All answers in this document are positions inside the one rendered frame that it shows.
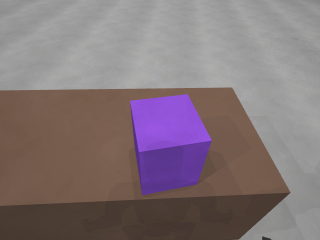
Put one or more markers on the carton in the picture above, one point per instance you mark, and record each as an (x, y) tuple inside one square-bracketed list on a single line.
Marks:
[(171, 142)]

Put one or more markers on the pedestal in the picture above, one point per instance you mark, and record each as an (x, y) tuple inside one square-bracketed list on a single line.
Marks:
[(68, 169)]

